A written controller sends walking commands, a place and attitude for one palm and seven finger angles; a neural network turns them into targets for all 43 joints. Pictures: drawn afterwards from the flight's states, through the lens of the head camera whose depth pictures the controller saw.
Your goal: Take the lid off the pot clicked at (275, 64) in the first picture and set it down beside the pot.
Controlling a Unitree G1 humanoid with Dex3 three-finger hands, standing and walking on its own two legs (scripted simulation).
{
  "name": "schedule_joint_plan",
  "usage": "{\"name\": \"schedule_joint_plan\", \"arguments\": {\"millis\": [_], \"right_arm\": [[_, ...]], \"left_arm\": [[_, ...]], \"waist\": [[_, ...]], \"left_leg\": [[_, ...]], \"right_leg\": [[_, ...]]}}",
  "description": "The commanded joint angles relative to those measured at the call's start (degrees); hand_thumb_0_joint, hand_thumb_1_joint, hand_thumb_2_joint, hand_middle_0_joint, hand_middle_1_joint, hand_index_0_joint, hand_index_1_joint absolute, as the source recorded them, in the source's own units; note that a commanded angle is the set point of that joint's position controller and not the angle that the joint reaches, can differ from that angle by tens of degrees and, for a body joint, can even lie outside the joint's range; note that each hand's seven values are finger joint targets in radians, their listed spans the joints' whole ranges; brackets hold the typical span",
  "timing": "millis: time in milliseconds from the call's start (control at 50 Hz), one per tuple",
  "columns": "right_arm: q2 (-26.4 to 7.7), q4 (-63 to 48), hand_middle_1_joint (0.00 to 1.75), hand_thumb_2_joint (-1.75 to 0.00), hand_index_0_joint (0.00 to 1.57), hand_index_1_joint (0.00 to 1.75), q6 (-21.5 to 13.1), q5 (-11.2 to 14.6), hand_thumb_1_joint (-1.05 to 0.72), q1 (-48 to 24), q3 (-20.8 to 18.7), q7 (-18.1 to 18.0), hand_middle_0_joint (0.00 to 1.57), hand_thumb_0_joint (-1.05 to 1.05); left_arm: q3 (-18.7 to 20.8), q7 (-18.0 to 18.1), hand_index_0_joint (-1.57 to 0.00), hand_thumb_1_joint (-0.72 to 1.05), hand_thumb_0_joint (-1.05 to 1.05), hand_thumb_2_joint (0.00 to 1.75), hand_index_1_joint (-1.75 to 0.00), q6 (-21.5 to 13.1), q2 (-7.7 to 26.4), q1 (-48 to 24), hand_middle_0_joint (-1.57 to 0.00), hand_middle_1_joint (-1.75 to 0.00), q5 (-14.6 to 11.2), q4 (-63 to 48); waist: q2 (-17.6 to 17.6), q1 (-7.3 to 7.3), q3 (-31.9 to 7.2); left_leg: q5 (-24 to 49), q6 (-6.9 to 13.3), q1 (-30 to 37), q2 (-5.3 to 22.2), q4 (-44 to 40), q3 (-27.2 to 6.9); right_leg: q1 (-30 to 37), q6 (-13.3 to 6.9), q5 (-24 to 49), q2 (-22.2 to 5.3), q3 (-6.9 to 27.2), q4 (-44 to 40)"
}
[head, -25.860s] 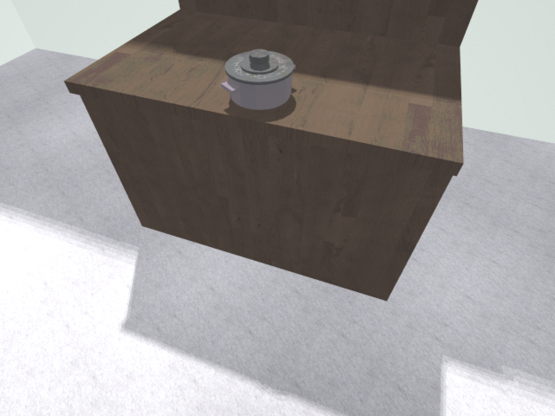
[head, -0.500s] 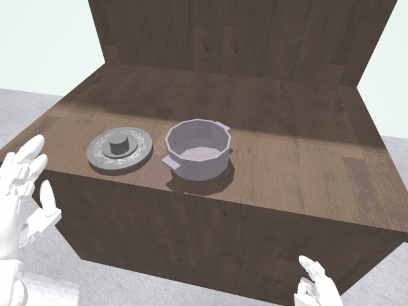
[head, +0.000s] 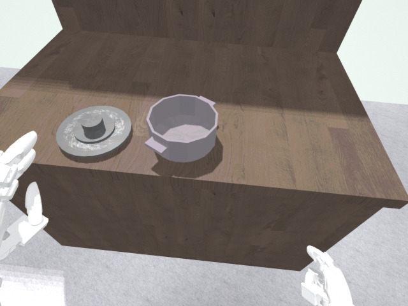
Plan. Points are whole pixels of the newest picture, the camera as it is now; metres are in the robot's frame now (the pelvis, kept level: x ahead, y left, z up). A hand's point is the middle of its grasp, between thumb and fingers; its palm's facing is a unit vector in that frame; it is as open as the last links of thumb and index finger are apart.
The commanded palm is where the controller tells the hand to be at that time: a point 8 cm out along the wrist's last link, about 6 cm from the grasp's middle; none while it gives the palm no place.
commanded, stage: step back with the hand held close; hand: left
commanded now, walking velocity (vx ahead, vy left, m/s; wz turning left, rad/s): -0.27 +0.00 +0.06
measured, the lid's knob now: (92, 122) +0.53 +0.33 +0.01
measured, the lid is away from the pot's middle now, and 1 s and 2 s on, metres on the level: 0.24 0.24 0.24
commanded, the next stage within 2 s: stop stepping back and stand still in 1.08 s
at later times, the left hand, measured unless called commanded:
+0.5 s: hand out of the picture +0.14 +0.25 +0.18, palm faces +0.39 -0.79 -0.48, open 7.4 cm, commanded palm +0.07 +0.29 +0.19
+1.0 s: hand out of the picture +0.03 +0.23 +0.18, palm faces +0.40 -0.83 -0.39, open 7.4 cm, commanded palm -0.03 +0.27 +0.19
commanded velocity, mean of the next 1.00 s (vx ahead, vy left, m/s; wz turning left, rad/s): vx -0.34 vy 0.00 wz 0.04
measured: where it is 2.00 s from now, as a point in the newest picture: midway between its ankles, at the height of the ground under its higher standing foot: outside the picture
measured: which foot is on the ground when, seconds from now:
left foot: down 0.00-0.86, up 0.88-1.00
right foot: down 0.00-1.00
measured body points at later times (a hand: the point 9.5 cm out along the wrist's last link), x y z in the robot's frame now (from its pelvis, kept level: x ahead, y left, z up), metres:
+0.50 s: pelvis -0.05 +0.00 -0.01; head -0.03 +0.02 +0.44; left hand +0.11 +0.29 +0.20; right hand +0.12 -0.23 -0.08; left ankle -0.01 +0.06 -0.74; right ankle -0.06 -0.14 -0.73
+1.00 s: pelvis -0.15 -0.01 -0.01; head -0.15 +0.02 +0.44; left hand +0.00 +0.27 +0.20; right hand +0.02 -0.26 -0.07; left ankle -0.13 +0.09 -0.72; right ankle -0.10 -0.13 -0.74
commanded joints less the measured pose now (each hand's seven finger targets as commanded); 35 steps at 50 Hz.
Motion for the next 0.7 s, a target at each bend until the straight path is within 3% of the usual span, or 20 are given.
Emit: {"name": "schedule_joint_plan", "arguments": {"millis": [0,40,80,140,160,200,240,280,320,360,380,400,440,500,540,560,580,620,640,680], "right_arm": [[-6.8,-10.1,0.3,-0.9,0.2,0.3,-3.0,0.0,-0.9,-4.2,-3.0,-0.4,0.2,0.0],[-6.7,-10.0,0.3,-0.9,0.2,0.3,-3.6,-0.3,-0.9,-4.0,-3.0,-0.6,0.2,0.0],[-7.0,-9.8,0.3,-0.9,0.2,0.3,-4.3,-0.3,-0.9,-3.4,-3.2,-0.7,0.2,0.0],[-7.5,-9.9,0.3,-0.9,0.2,0.3,-5.0,0.2,-0.9,-2.6,-3.2,-1.1,0.2,0.0],[-7.2,-9.8,0.3,-0.9,0.2,0.3,-5.1,0.3,-0.9,-1.8,-3.2,-1.2,0.2,0.0],[-6.8,-9.2,0.3,-0.9,0.2,0.3,-4.9,0.2,-0.9,-1.0,-3.5,-1.3,0.2,0.0],[-6.2,-8.7,0.3,-0.9,0.2,0.3,-4.6,-0.1,-0.9,-0.8,-3.6,-1.1,0.2,0.0],[-6.2,-8.9,0.3,-0.9,0.2,0.3,-4.6,-0.2,-0.9,-1.5,-3.3,-1.2,0.2,0.0],[-6.7,-9.4,0.3,-0.9,0.2,0.3,-5.1,-0.3,-0.9,-2.7,-3.0,-1.7,0.2,0.0],[-7.2,-10.0,0.3,-0.9,0.2,0.3,-5.8,-0.2,-0.9,-3.3,-2.8,-2.0,0.2,0.0],[-6.9,-10.2,0.3,-0.9,0.2,0.3,-6.3,-0.4,-0.9,-3.3,-2.7,-2.1,0.2,0.0],[-6.8,-10.0,0.3,-0.9,0.2,0.3,-6.8,-0.7,-0.9,-3.0,-2.9,-2.1,0.2,0.0],[-6.5,-9.8,0.3,-0.9,0.2,0.3,-7.6,-0.5,-0.9,-2.5,-3.1,-1.8,0.2,0.0],[-7.1,-8.2,0.3,-0.9,0.2,0.3,-8.1,-0.8,-0.9,-1.7,-3.1,-1.4,0.2,0.0],[-7.0,-7.0,0.3,-0.9,0.2,0.3,-7.9,-0.7,-0.9,-1.3,-3.1,-1.2,0.2,0.0],[-7.0,-6.6,0.3,-0.9,0.2,0.3,-7.4,-0.8,-0.9,-1.5,-3.2,-1.2,0.2,0.0],[-6.7,-6.6,0.3,-0.9,0.2,0.3,-6.8,-0.4,-0.9,-1.0,-3.7,-1.1,0.2,0.0],[-6.5,-7.1,0.3,-0.9,0.2,0.3,-5.7,-0.4,-0.9,-2.1,-3.8,-0.8,0.2,0.0],[-6.5,-7.7,0.3,-0.9,0.2,0.3,-5.3,-0.5,-0.9,-2.7,-3.7,-0.5,0.2,0.0],[-6.7,-8.8,0.3,-0.9,0.2,0.3,-5.1,-0.7,-0.9,-3.9,-3.7,-0.2,0.2,0.0]], "left_arm": [[10.5,2.3,-0.2,0.9,0.0,0.9,-0.3,-4.3,10.2,2.7,-0.2,-0.3,-0.8,-16.0],[10.6,2.6,-0.2,0.9,0.0,0.9,-0.3,-4.2,9.7,2.5,-0.2,-0.3,-1.0,-15.7],[10.4,2.7,-0.2,0.9,0.0,0.9,-0.3,-4.1,9.0,1.3,-0.2,-0.3,-0.8,-14.5],[9.7,2.8,-0.2,0.9,0.0,0.9,-0.3,-4.2,8.2,-1.4,-0.2,-0.3,-0.4,-13.4],[9.5,2.9,-0.2,0.9,0.0,0.9,-0.3,-4.2,8.3,-1.4,-0.2,-0.3,-0.5,-12.9],[8.8,3.1,-0.2,0.9,0.0,0.9,-0.3,-4.2,8.5,-1.4,-0.2,-0.3,-0.7,-12.3],[8.9,3.4,-0.2,0.9,0.0,0.9,-0.3,-4.7,8.8,-0.7,-0.2,-0.3,-0.6,-13.4],[8.9,3.9,-0.2,0.9,0.0,0.9,-0.3,-5.6,9.2,-0.1,-0.2,-0.3,-0.4,-14.8],[9.8,4.3,-0.2,0.9,0.0,0.9,-0.3,-6.3,10.1,0.3,-0.2,-0.3,0.1,-16.6],[10.3,4.4,-0.2,0.9,0.0,0.9,-0.3,-6.8,9.1,-0.1,-0.2,-0.3,0.7,-16.3],[10.4,4.3,-0.2,0.9,0.0,0.9,-0.3,-6.9,8.9,-0.8,-0.2,-0.3,1.0,-16.2],[10.9,4.3,-0.2,0.9,0.0,0.9,-0.3,-6.9,9.1,-1.5,-0.2,-0.3,1.1,-15.8],[10.3,4.1,-0.2,0.9,0.0,0.9,-0.3,-6.6,8.6,-1.3,-0.2,-0.3,0.9,-15.6],[9.0,3.4,-0.2,0.9,0.0,0.9,-0.3,-6.8,7.8,-1.1,-0.2,-0.3,0.3,-13.7],[7.9,3.2,-0.2,0.9,0.0,0.9,-0.3,-7.6,8.0,-1.8,-0.2,-0.3,-0.2,-15.0],[8.1,3.1,-0.2,0.9,0.0,0.9,-0.3,-7.8,8.9,-2.1,-0.2,-0.3,-0.3,-14.8],[7.6,3.0,-0.2,0.9,0.0,0.9,-0.3,-7.7,8.8,-1.8,-0.2,-0.3,-0.4,-15.9],[9.0,3.0,-0.2,0.9,0.0,0.9,-0.3,-7.3,10.4,1.1,-0.2,-0.3,-0.7,-16.7],[8.8,2.8,-0.2,0.9,0.0,0.9,-0.3,-7.0,10.0,2.4,-0.2,-0.3,-0.9,-17.2],[10.0,2.7,-0.2,0.9,0.0,0.9,-0.3,-6.9,10.7,2.9,-0.2,-0.3,-1.2,-18.0]], "waist": [[8.3,1.18,-12.0],[9.5,1.16,-10.1],[9.4,0.92,-6.9],[3.8,-0.01,-4.1],[0.9,-0.41,-4.5],[-5.7,-0.97,-6.2],[-6.2,-1.21,-8.1],[-1.6,-1.16,-7.7],[4.4,-0.86,-7.1],[11.6,-0.4,-6.6],[13.7,-0.14,-5.9],[13.2,-0.05,-5.4],[10.3,-0.06,-4.6],[4.7,-0.41,-3.1],[1.4,-0.75,-8.5],[1.4,-0.76,-12.7],[-0.3,-0.82,-16.8],[2.4,-0.17,-20.4],[6.1,0.12,-20.5],[10.8,0.59,-18.1]], "left_leg": [[27.8,-0.2,-2.5,11.3,-4.8,-9.3],[23.1,0.7,-6.4,12.7,-6.2,-10.4],[11.7,1.7,-13.1,13.6,-7.3,-10.6],[-5.5,1.5,-20.3,10.5,-4.8,-10.2],[-6.0,0.7,-18.2,8.2,-2.0,-9.6],[-4.9,-1.0,-10.8,4.8,4.1,-8.1],[-4.4,-1.5,-7.1,3.8,6.6,-7.9],[-5.7,-1.2,-7.6,4.7,4.0,-9.5],[-8.2,-0.3,-11.8,7.6,-2.8,-12.3],[-15.5,1.7,-22.8,12.6,-11.7,-16.5],[-17.1,2.4,-26.1,14.4,-13.9,-17.5],[-17.4,3.1,-28.0,15.5,-14.5,-17.9],[-14.8,3.3,-25.3,15.6,-12.9,-17.8],[-4.7,2.2,-18.5,13.6,-7.1,-16.0],[15.1,0.0,-6.5,9.5,0.4,-11.8],[23.7,-0.8,-1.3,9.1,2.1,-10.2],[31.7,-1.3,5.0,8.8,4.0,-8.5],[37.5,-0.9,9.6,9.9,3.4,-8.2],[36.5,-0.5,8.4,11.1,1.8,-8.9],[26.4,0.5,0.7,13.9,-3.3,-10.9]], "right_leg": [[8.0,-0.8,10.6,-1.3,-0.7,9.1],[7.2,-0.8,3.3,-1.0,-1.0,12.3],[8.7,-0.9,0.3,-1.0,-0.8,13.8],[10.6,-1.7,9.0,-2.3,1.9,10.8],[8.3,-2.4,13.4,-3.8,3.8,8.1],[1.0,-4.1,13.2,-7.1,7.9,1.8],[-1.9,-5.5,9.5,-9.1,9.4,-1.2],[-3.1,-5.2,4.3,-7.9,7.6,-0.9],[0.2,-3.3,1.9,-3.7,3.4,3.1],[10.5,-1.1,2.7,0.8,-1.3,13.8],[12.4,-0.6,0.1,1.8,-1.9,17.8],[13.0,-0.5,-3.2,2.1,-1.5,20.5],[10.1,-0.6,-7.3,2.4,-0.8,19.6],[6.0,-1.3,-1.9,1.4,0.0,8.4],[2.2,-2.3,16.4,-1.4,3.0,2.2],[1.6,-2.4,22.1,-3.0,4.0,2.7],[0.8,-1.7,25.3,-2.7,3.6,3.0],[-0.3,-0.6,18.5,-1.3,1.8,3.8],[0.2,-0.7,11.8,-0.4,0.9,5.3],[2.5,-0.8,-1.1,1.5,-0.6,9.8]]}}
